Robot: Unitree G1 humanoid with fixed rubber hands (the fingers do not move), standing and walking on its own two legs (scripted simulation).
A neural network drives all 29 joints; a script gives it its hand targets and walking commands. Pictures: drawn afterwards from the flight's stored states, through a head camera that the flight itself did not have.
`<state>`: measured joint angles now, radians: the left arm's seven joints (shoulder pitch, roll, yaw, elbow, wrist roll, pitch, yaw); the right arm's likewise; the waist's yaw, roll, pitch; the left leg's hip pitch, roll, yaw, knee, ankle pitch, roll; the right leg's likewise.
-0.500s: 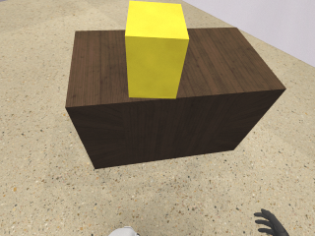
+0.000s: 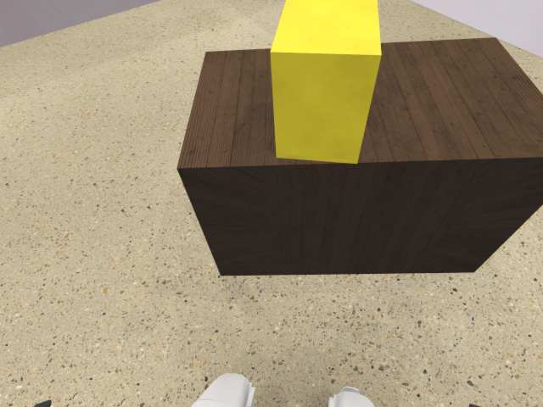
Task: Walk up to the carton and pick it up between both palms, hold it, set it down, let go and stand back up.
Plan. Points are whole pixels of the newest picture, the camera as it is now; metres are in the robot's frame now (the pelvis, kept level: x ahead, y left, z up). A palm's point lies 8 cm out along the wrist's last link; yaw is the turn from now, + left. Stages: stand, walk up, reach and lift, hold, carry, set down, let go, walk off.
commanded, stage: walk up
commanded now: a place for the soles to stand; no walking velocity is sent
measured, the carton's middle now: (323, 82) +0.80 -0.07 +0.02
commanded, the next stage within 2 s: none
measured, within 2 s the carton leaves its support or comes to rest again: neither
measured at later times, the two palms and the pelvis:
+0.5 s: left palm out of the picture +0.04 +0.35 -0.11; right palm out of the picture +0.08 -0.30 -0.07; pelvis +0.00 +0.04 +0.00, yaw +5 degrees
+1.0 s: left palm out of the picture +0.09 +0.37 -0.13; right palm out of the picture +0.13 -0.27 -0.06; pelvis +0.03 +0.05 +0.00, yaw +3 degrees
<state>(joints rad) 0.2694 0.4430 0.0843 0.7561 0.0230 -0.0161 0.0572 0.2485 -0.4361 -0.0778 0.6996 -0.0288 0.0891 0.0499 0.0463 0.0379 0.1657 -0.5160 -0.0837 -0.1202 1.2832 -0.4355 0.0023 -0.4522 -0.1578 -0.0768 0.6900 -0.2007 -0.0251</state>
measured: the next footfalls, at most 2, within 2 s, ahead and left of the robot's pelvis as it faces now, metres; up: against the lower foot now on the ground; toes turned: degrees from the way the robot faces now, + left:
left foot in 0.16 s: -0.05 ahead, +0.17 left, +0.00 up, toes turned +4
right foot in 0.50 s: +0.14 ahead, -0.09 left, +0.00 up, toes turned +1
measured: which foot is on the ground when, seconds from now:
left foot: up 0.00-0.14, down 0.16-0.56, up 0.58-0.80, down 0.82-1.00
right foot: down 0.00-0.16, up 0.18-0.48, down 0.50-0.84, up 0.86-1.00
